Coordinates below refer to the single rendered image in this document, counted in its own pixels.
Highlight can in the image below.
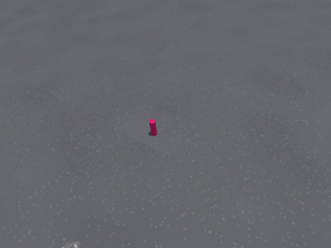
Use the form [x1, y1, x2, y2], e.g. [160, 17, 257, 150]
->
[149, 119, 157, 136]

